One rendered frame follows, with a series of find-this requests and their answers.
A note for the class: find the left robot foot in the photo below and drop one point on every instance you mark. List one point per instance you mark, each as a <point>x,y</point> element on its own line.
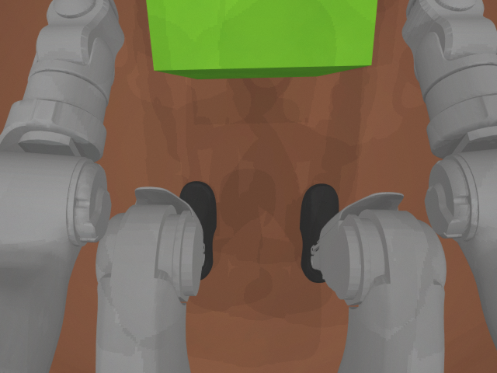
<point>200,197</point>

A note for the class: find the robot right forearm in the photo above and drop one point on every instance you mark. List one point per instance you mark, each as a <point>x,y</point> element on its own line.
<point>455,62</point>

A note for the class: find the robot left forearm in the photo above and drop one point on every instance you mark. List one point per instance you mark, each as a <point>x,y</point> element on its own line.
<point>67,93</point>

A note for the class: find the robot left upper arm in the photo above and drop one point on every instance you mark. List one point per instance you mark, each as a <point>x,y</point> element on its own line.
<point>50,207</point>

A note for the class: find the robot left thigh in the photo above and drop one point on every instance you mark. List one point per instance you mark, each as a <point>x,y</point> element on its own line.
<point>157,263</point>

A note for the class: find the carton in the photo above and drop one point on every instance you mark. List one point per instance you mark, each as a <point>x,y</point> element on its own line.
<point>210,39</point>

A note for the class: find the robot right upper arm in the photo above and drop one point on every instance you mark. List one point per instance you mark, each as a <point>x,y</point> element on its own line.
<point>461,204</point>

